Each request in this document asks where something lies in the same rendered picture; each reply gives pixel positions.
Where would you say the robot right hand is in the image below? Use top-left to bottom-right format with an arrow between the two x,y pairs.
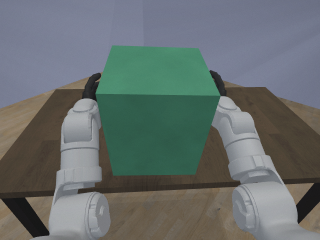
209,70 -> 227,97

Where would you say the table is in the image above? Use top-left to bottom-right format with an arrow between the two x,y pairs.
0,87 -> 320,238

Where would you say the carton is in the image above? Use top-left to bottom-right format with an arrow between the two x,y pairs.
95,45 -> 221,176

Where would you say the right robot upper arm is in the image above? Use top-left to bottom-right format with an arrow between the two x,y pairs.
232,181 -> 320,240

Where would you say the robot left hand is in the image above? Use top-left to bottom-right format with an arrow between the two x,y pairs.
82,72 -> 101,102

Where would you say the left robot upper arm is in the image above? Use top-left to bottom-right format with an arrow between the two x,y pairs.
29,191 -> 111,240

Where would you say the left robot forearm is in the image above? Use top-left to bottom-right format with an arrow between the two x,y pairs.
48,98 -> 102,232

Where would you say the right robot forearm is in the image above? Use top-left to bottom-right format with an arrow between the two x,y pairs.
211,96 -> 298,220

